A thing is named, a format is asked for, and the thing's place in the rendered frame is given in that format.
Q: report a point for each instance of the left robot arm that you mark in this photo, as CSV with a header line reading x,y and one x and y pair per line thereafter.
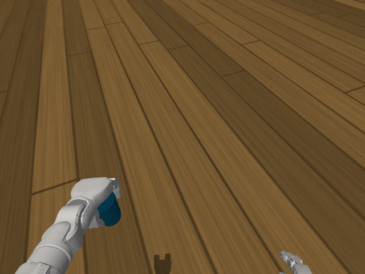
x,y
54,253

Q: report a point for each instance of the left robot hand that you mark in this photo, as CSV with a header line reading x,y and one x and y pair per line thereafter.
x,y
98,190

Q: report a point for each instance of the right robot hand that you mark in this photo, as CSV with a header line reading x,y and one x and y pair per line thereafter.
x,y
294,263

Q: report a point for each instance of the cup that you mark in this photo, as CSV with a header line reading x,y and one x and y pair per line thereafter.
x,y
110,211

